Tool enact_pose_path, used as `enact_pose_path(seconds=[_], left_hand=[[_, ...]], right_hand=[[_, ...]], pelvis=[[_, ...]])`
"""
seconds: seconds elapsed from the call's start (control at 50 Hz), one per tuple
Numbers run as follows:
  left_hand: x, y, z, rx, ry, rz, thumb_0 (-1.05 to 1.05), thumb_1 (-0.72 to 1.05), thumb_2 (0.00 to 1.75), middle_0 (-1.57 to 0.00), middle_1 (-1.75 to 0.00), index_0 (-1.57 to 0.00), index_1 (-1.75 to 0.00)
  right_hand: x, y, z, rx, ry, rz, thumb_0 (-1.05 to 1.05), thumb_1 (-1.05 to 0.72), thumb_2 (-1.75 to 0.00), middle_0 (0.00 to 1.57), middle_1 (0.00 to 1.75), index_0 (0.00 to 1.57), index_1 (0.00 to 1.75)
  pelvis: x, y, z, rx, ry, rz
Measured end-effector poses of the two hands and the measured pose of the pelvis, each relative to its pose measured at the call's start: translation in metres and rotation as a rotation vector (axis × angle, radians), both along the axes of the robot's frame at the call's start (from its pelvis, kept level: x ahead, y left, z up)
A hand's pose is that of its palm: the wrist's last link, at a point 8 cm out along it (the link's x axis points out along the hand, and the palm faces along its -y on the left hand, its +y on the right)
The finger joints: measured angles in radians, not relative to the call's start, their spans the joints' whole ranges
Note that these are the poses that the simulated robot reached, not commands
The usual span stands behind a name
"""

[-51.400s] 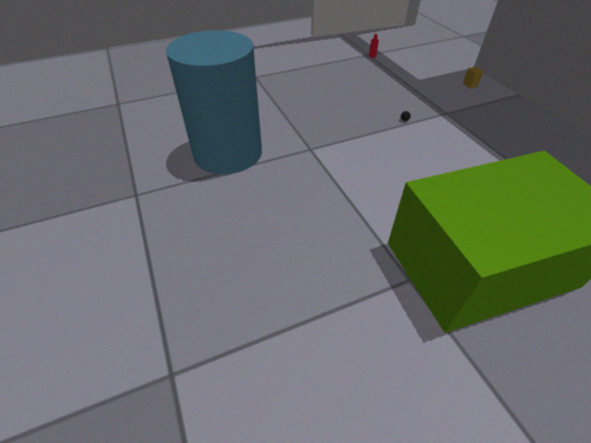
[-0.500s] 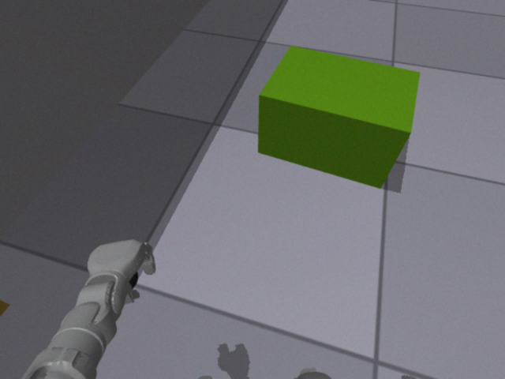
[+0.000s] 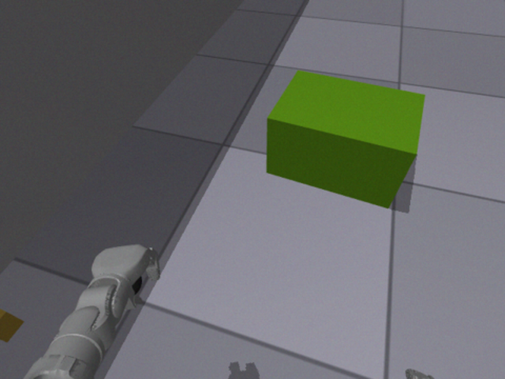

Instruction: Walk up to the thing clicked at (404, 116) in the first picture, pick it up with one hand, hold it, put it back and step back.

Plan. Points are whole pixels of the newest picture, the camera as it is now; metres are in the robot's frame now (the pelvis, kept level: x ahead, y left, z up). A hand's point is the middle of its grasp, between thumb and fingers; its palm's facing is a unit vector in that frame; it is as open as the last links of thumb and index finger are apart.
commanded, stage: hold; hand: left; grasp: from above
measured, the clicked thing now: (125, 282) +0.33 +0.25 -0.08
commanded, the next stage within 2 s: crouch in 1.48 s
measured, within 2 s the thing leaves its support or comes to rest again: neither
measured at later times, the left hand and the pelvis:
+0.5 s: hand (129, 289) +0.29 +0.22 -0.03, palm faces -0.44 -0.06 -0.89, open 7.2 cm; pelvis +0.00 +0.00 +0.01, yaw +0 degrees
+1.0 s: hand (127, 292) +0.28 +0.21 -0.02, palm faces -0.44 -0.06 -0.90, open 7.3 cm; pelvis -0.01 -0.01 +0.02, yaw +0 degrees
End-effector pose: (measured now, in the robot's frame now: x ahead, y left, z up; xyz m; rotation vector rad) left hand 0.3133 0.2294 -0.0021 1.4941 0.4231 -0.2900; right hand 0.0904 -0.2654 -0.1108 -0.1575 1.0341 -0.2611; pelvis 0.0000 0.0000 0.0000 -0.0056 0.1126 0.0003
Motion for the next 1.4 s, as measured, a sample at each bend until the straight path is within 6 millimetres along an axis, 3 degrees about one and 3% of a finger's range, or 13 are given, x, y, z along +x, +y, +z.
enact_pose_path(seconds=[0.92,1.4], left_hand=[[-0.024,-0.013,0.042,-0.012,-0.012,-0.033,0.03,0.21,0.66,-0.58,-0.83,-0.81,-0.85],[-0.026,-0.015,0.042,-0.01,-0.004,-0.04,0.03,0.19,0.7,-0.58,-0.84,-0.8,-0.87]], right_hand=[[0.026,0.004,0.02,0.029,-0.102,0.038,0.01,-0.91,-0.91,0.2,0.3,0.2,0.3],[0.027,0.003,0.021,0.03,-0.098,0.038,0.01,-0.92,-0.91,0.2,0.3,0.2,0.3]], pelvis=[[-0.011,-0.007,0.015,0.012,-0.095,-0.006],[-0.011,-0.009,0.017,0.014,-0.103,-0.007]])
